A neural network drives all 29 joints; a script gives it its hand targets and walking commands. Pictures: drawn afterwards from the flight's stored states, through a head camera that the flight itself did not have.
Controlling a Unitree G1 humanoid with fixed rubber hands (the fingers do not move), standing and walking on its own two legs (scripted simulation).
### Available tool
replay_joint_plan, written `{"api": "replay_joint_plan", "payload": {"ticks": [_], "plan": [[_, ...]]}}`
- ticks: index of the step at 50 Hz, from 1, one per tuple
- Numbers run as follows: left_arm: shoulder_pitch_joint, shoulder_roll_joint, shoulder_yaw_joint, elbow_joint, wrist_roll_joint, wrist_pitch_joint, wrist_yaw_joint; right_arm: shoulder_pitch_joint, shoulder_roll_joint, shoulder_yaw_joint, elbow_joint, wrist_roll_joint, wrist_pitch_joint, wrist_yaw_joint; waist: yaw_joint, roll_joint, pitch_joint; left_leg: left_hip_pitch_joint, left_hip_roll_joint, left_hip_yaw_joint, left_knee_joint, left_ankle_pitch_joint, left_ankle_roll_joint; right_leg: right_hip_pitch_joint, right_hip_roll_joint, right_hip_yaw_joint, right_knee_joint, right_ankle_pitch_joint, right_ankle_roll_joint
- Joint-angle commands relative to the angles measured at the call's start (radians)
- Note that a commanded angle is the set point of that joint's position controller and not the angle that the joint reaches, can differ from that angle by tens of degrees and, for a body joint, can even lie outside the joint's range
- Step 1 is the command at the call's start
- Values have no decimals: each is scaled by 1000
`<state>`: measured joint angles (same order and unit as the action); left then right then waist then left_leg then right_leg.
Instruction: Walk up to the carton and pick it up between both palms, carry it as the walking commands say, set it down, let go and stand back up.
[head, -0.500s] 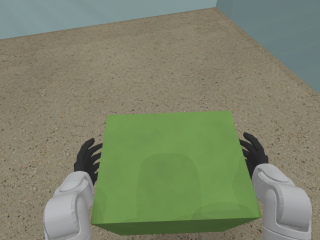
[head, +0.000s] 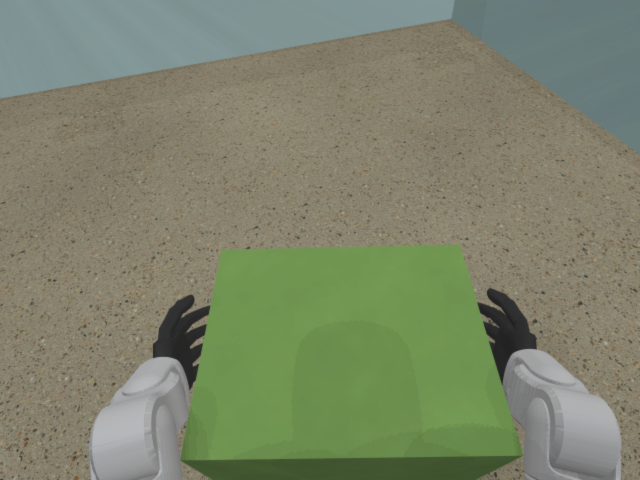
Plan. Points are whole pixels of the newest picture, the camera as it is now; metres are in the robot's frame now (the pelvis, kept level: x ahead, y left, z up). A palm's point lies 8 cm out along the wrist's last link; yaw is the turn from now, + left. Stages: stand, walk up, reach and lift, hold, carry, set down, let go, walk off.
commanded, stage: carry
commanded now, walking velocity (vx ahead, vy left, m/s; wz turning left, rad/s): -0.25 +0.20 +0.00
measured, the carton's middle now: (342, 379) +0.25 -0.01 +0.00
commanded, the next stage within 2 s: none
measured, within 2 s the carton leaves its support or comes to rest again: neither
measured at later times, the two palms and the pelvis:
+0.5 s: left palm out of the picture +0.08 +0.34 +0.07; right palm out of the picture +0.09 -0.03 +0.06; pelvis -0.16 +0.14 -0.02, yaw +1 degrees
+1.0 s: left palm out of the picture -0.08 +0.49 +0.05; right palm out of the picture -0.07 +0.12 +0.06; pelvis -0.32 +0.29 -0.01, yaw +1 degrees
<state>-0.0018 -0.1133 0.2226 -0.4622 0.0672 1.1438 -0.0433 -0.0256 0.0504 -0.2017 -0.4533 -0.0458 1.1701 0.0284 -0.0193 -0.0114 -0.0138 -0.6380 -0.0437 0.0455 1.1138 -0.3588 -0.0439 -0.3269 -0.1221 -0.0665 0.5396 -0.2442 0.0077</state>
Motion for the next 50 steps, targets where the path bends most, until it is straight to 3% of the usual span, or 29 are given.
{"api": "replay_joint_plan", "payload": {"ticks": [1,6,8,9,10,11,12,13,15,16,19,23,25,26,27,28,29,30,31,33,34,40,42,43,44,45,46,47,50], "plan": [[-444,-670,-789,-131,-318,32,-180,-508,773,854,-128,356,-8,176,17,-188,-220,63,25,-26,10,-9,-12,132,-191,90,-138,433,-86],[-392,-646,-750,-68,-282,46,-174,-474,765,828,-57,351,15,177,26,-295,-236,180,26,28,-402,-116,8,167,-232,158,-164,363,-69],[-405,-659,-754,-58,-280,46,-167,-467,775,815,-30,348,16,184,19,-300,-266,285,10,70,-620,-52,22,155,-229,149,-123,356,-45],[-412,-667,-759,-55,-280,46,-165,-460,777,811,-24,345,14,188,14,-242,-283,373,19,42,-723,-1,29,99,-198,125,-61,330,-20],[-435,-672,-766,-51,-281,44,-162,-461,785,806,-18,346,10,194,14,-120,-274,446,79,-30,-792,52,35,-5,-145,77,42,215,8],[-449,-680,-782,-47,-283,43,-161,-453,778,797,-15,341,6,201,12,154,-271,499,305,-284,-831,253,103,-218,-27,-12,195,-183,54],[-484,-709,-807,-67,-307,38,-165,-459,795,788,-36,339,-4,208,2,353,-262,414,450,-389,-820,445,223,-322,88,-23,490,-468,45],[-503,-732,-816,-58,-325,36,-173,-455,802,765,-24,333,-6,206,-4,324,-282,374,393,-287,-766,535,246,-278,70,74,666,-444,13],[-555,-781,-860,-107,-379,18,-180,-495,797,770,-100,335,-17,201,1,238,-255,360,285,-122,-741,484,216,-315,72,77,779,-287,9],[-577,-780,-874,-127,-397,15,-177,-501,792,769,-122,331,-20,194,7,217,-256,368,263,-84,-729,477,213,-321,73,58,792,-227,19],[-532,-737,-870,-119,-398,14,-172,-421,760,759,-119,305,-16,176,19,162,-284,401,250,-100,-717,384,221,-244,68,13,654,-215,28],[-471,-710,-851,-92,-376,29,-178,-377,752,777,-99,283,-4,167,15,197,-316,414,283,-199,-774,336,217,-63,77,-14,252,-260,-27],[-441,-716,-824,-57,-365,35,-188,-368,763,793,-84,274,0,165,13,167,-336,430,280,-220,-775,338,196,41,78,-33,25,-199,-41],[-429,-723,-815,-40,-362,34,-195,-374,764,800,-76,273,1,165,26,105,-324,378,249,-187,-724,318,149,135,39,-15,-176,-87,-41],[-418,-724,-806,-24,-359,34,-201,-390,763,809,-81,275,1,167,31,-78,-297,199,185,-142,-590,246,91,267,-135,184,-266,-98,-58],[-366,-724,-795,1,-346,22,-207,-431,759,832,-133,293,-1,176,38,-436,-219,-40,46,21,-345,-145,21,240,-472,508,-304,249,-213],[-438,-744,-814,-61,-368,16,-207,-484,784,839,-134,314,-7,180,30,-304,-158,-100,46,-50,-99,-224,13,166,-492,491,-282,484,-265],[-456,-748,-815,-86,-372,17,-204,-511,786,846,-137,329,-15,180,29,-136,-174,-52,45,-109,22,-148,7,134,-403,364,-232,473,-234],[-449,-740,-820,-108,-363,18,-199,-509,802,849,-130,345,-15,183,27,-69,-193,-15,58,-112,79,-63,-3,124,-317,231,-193,423,-179],[-447,-702,-816,-134,-340,22,-185,-491,792,844,-118,352,-14,185,19,-122,-211,20,30,-80,112,0,-13,143,-211,103,-122,504,-119],[-441,-684,-810,-143,-332,25,-182,-500,781,850,-131,357,-13,181,19,-151,-219,33,22,-65,68,-2,-13,158,-195,90,-110,535,-104],[-387,-643,-757,-81,-290,43,-174,-469,765,827,-71,350,12,175,24,-292,-237,175,39,22,-375,-110,5,167,-227,143,-137,454,-72],[-400,-655,-763,-69,-287,42,-167,-463,773,813,-46,346,14,182,20,-302,-261,263,24,66,-578,-55,19,159,-226,139,-103,436,-50],[-408,-663,-768,-67,-288,40,-164,-458,777,809,-41,342,12,186,14,-261,-282,349,27,57,-685,5,30,112,-199,116,-51,404,-24],[-425,-669,-776,-64,-290,38,-161,-455,780,802,-35,339,8,191,12,-149,-281,427,71,-3,-774,62,34,21,-148,75,46,297,1],[-442,-670,-782,-55,-282,38,-158,-440,783,792,-22,341,6,199,14,75,-278,493,262,-203,-795,255,73,-151,-67,16,189,-97,34],[-474,-698,-815,-77,-308,34,-161,-445,784,783,-45,333,-7,206,5,367,-272,441,452,-401,-807,486,199,-332,98,-51,447,-467,47],[-485,-722,-827,-62,-322,33,-169,-434,796,757,-22,326,-8,206,-3,352,-290,409,411,-303,-747,628,244,-291,86,58,652,-474,17],[-554,-777,-881,-126,-392,10,-175,-480,782,759,-122,324,-24,196,8,242,-274,385,274,-93,-716,524,211,-316,81,52,781,-251,19]]}}
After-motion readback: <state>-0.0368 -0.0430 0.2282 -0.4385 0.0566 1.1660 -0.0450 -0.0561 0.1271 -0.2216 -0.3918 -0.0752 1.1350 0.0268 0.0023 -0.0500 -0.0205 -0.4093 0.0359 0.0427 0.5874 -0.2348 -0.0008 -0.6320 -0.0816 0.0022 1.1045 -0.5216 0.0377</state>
